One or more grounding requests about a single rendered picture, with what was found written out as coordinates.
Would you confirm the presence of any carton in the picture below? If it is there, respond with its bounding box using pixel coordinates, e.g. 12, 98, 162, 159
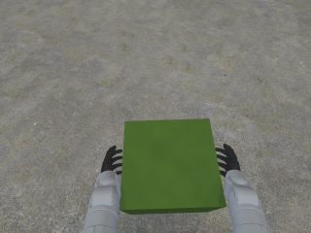
120, 118, 226, 215

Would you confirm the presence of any robot right hand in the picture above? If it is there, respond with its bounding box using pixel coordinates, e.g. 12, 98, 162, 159
215, 144, 241, 177

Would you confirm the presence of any left robot forearm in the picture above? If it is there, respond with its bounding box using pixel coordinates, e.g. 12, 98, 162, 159
80, 170, 121, 233

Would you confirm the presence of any right robot forearm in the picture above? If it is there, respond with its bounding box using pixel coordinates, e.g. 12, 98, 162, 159
224, 169, 274, 233

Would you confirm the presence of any robot left hand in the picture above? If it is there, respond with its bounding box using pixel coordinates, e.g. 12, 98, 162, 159
100, 146, 122, 175

